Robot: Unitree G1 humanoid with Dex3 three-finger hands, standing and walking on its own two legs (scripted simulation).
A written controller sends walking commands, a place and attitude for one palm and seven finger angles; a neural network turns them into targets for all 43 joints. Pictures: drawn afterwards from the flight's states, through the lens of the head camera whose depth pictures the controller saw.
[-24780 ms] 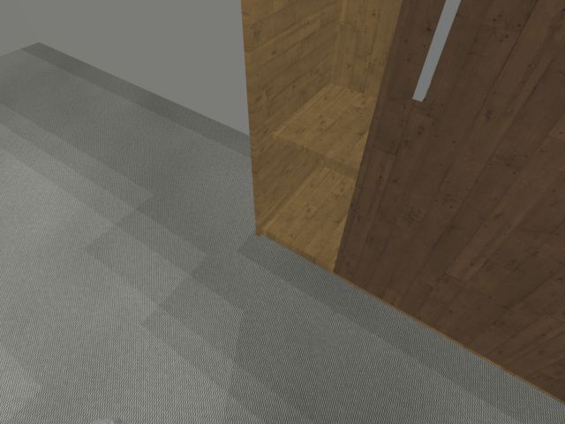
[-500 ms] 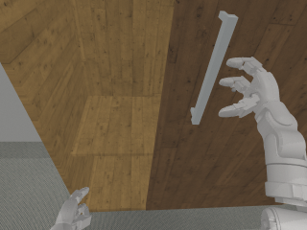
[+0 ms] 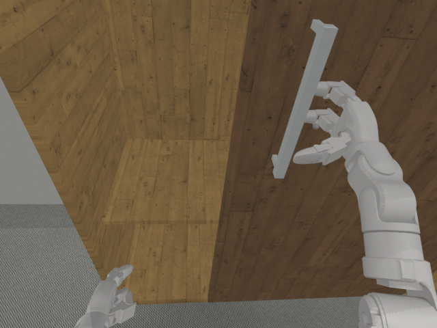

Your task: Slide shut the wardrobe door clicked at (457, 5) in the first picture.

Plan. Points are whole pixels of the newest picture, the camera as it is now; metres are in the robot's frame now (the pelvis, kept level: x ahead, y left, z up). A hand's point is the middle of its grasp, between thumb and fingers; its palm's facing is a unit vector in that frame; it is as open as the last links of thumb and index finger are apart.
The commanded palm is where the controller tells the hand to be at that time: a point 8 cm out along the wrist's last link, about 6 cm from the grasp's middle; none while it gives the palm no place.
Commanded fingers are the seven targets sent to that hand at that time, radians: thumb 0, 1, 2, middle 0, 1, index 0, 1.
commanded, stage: slide the fingers in behind the handle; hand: right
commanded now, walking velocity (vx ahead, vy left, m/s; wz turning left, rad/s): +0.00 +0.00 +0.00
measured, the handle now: (294, 110) +0.42 -0.10 +0.24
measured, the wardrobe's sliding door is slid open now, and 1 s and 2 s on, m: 0.36 0.36 0.36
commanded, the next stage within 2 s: grip the handle and tug to test in 1.84 s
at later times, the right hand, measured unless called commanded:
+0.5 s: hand (307, 129) +0.36 -0.11 +0.24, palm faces -0.10 +0.99 -0.03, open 14.0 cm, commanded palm +0.35 -0.17 +0.24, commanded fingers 0.00 0.50 -0.30 0.30 1.20 0.30 1.20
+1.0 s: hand (297, 125) +0.37 -0.10 +0.25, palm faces -0.09 +1.00 -0.04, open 14.0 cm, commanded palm +0.35 -0.15 +0.24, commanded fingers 0.00 0.50 -0.30 0.30 1.20 0.30 1.20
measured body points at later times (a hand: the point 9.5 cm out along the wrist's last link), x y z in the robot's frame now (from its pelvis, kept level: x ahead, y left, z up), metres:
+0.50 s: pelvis -0.01 +0.00 +0.00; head -0.05 +0.03 +0.45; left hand +0.16 +0.23 -0.09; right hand +0.36 -0.17 +0.25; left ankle -0.02 +0.10 -0.74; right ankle +0.00 -0.11 -0.74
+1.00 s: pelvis +0.00 +0.00 +0.00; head -0.03 +0.03 +0.45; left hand +0.20 +0.22 -0.09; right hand +0.37 -0.15 +0.25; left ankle -0.02 +0.10 -0.74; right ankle +0.00 -0.11 -0.74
